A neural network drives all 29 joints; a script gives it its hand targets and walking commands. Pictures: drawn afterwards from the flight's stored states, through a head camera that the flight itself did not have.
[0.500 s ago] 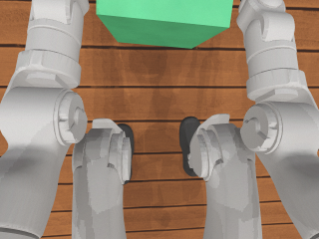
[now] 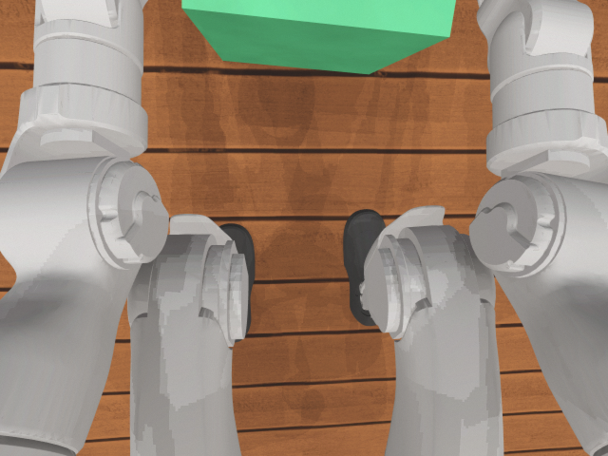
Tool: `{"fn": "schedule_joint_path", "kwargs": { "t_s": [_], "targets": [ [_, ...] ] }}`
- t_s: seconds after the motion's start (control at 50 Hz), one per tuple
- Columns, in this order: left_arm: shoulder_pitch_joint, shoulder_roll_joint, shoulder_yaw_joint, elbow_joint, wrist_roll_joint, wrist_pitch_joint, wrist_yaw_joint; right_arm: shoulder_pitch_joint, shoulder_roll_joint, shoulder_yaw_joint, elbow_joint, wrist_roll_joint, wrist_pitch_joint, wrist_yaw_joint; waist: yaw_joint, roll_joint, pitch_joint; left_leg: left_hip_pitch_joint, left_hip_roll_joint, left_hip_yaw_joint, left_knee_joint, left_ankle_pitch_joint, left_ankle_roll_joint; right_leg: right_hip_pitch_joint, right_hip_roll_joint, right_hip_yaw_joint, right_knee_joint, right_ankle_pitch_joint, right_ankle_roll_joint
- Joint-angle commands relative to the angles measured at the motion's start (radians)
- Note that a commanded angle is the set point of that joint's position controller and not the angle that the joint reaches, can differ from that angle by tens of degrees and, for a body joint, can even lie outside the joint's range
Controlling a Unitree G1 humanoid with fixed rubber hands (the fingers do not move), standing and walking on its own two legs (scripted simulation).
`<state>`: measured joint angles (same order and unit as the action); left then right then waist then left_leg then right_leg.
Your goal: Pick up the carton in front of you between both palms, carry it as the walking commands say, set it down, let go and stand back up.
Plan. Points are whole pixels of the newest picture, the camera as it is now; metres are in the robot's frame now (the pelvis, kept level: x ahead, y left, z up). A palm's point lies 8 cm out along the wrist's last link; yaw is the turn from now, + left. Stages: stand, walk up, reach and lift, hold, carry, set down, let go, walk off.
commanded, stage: set down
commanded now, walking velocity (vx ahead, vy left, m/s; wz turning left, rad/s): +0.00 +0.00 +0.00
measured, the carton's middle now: out of the picture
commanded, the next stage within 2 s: let go in 1.58 s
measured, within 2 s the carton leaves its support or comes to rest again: neither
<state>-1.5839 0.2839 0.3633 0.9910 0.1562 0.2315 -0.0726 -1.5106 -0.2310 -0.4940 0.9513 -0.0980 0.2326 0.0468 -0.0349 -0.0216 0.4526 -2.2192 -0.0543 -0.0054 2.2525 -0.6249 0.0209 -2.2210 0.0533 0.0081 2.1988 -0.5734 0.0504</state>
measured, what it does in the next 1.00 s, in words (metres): rises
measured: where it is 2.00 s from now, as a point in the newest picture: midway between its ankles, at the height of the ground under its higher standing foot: (300, 294)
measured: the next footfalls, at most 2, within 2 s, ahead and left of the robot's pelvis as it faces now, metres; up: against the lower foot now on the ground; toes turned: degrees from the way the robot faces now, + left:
none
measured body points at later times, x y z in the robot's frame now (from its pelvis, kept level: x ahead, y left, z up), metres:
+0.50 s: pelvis +0.01 -0.01 +0.00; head +0.39 +0.01 +0.21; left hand +0.59 +0.18 -0.19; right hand +0.57 -0.20 -0.19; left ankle +0.10 +0.11 -0.33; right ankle +0.12 -0.13 -0.33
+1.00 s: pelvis +0.01 -0.01 +0.09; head +0.36 +0.01 +0.37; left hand +0.61 +0.18 -0.03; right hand +0.58 -0.20 -0.03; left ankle +0.10 +0.11 -0.33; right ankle +0.12 -0.13 -0.33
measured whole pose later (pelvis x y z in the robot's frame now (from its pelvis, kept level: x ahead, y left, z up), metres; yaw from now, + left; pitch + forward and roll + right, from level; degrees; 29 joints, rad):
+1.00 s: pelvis +0.01 -0.01 +0.09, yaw +1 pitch +44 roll -2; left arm -1.52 0.43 0.15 1.10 -0.06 0.19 0.04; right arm -1.40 -0.27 -0.33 0.97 0.07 0.18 -0.13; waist -0.06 0.00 0.13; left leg -2.12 -0.06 -0.02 1.92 -0.57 0.00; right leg -2.13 0.04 0.01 1.88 -0.53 0.03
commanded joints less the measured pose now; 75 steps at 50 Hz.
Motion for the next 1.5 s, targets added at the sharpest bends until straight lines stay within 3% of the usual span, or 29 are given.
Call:
{"fn": "schedule_joint_path", "kwargs": {
  "t_s": [0.0, 0.2, 0.24, 0.3, 0.34, 0.4, 0.48, 0.58, 0.7, 0.82, 0.96, 1.2, 1.48],
  "targets": [
    [-0.213, -0.686, -0.227, 0.133, -0.025, 0.057, -0.169, -0.310, 0.678, 0.230, 0.067, 0.024, 0.032, 0.155, 0.003, 0.083, -0.686, 0.394, -0.048, -0.016, -0.234, 0.109, 0.012, 0.316, 0.055, -0.056, -0.135, 0.063, -0.053],
    [-0.230, -0.556, -0.239, 0.118, -0.032, 0.022, -0.143, -0.310, 0.576, 0.211, 0.075, 0.032, -0.010, 0.118, 0.004, 0.076, -0.696, 0.437, -0.031, -0.015, -0.212, 0.140, -0.001, 0.392, 0.042, -0.060, -0.108, 0.105, -0.037],
    [-0.195, -0.338, -0.196, 0.103, -0.024, -0.008, -0.090, -0.253, 0.365, 0.156, 0.082, 0.020, -0.040, 0.062, -0.003, 0.074, -0.719, 0.472, -0.021, -0.010, -0.206, 0.172, -0.016, 0.423, 0.027, -0.067, -0.110, 0.139, -0.023],
    [-0.196, 0.182, -0.123, 0.031, -0.055, -0.084, 0.064, -0.155, -0.150, 0.053, 0.079, 0.014, -0.124, -0.084, -0.022, 0.076, -0.842, 0.568, -0.014, -0.002, -0.194, 0.252, -0.046, 0.479, 0.014, -0.077, -0.116, 0.217, -0.007],
    [-0.301, 0.257, -0.177, -0.004, -0.143, -0.122, 0.122, -0.224, -0.219, 0.103, 0.072, 0.103, -0.163, -0.138, -0.025, 0.081, -1.031, 0.629, -0.007, -0.019, -0.162, 0.383, -0.050, 0.534, 0.007, -0.064, -0.091, 0.357, -0.003],
    [-0.360, 0.278, -0.266, 0.021, -0.255, -0.149, 0.143, -0.299, -0.244, 0.193, 0.057, 0.210, -0.185, -0.163, -0.030, 0.079, -1.142, 0.596, 0.009, -0.026, -0.134, 0.444, -0.050, 0.558, -0.014, -0.048, -0.068, 0.443, -0.005],
    [-0.347, 0.283, -0.341, 0.064, -0.352, -0.152, 0.131, -0.306, -0.243, 0.267, 0.049, 0.285, -0.186, -0.167, -0.042, 0.072, -1.263, 0.569, 0.021, -0.012, -0.133, 0.441, -0.046, 0.642, -0.021, -0.046, -0.070, 0.487, -0.016],
    [-0.304, 0.311, -0.354, 0.055, -0.376, -0.140, 0.126, -0.245, -0.235, 0.283, 0.011, 0.304, -0.161, -0.175, -0.047, 0.079, -1.416, 0.594, 0.019, 0.016, -0.172, 0.422, -0.038, 0.750, -0.009, -0.053, -0.103, 0.515, -0.020],
    [-0.303, 0.329, -0.303, -0.070, -0.326, -0.085, 0.149, -0.227, -0.223, 0.260, -0.134, 0.287, -0.100, -0.204, -0.035, 0.085, -1.610, 0.689, -0.007, 0.052, -0.286, 0.402, -0.026, 0.845, 0.016, -0.073, -0.212, 0.485, -0.030],
    [-0.222, 0.271, -0.225, 0.010, -0.247, -0.062, 0.131, -0.147, -0.169, 0.191, -0.078, 0.202, -0.078, -0.188, -0.033, 0.084, -1.386, 0.586, -0.011, 0.036, -0.407, 0.330, -0.023, 0.670, 0.015, -0.067, -0.332, 0.376, -0.023],
    [-0.202, 0.248, -0.193, 0.010, -0.211, -0.056, 0.112, -0.129, -0.162, 0.151, -0.087, 0.157, -0.070, -0.170, -0.041, 0.093, -1.406, 0.642, -0.018, 0.030, -0.530, 0.322, -0.033, 0.657, 0.019, -0.083, -0.454, 0.347, -0.017],
    [-0.168, 0.269, -0.186, -0.154, -0.211, 0.002, 0.098, -0.063, -0.187, 0.164, -0.251, 0.184, -0.012, -0.161, -0.043, 0.121, -1.673, 0.942, -0.032, 0.034, -0.724, 0.509, -0.044, 0.866, 0.030, -0.085, -0.671, 0.492, -0.015],
    [-0.035, 0.227, -0.108, -0.118, -0.142, -0.032, 0.049, 0.071, -0.116, 0.123, -0.257, 0.118, -0.038, -0.128, -0.041, 0.091, -1.560, 1.069, -0.030, 0.017, -1.028, 0.606, -0.046, 1.045, 0.021, -0.053, -0.971, 0.588, 0.001]
  ]
}}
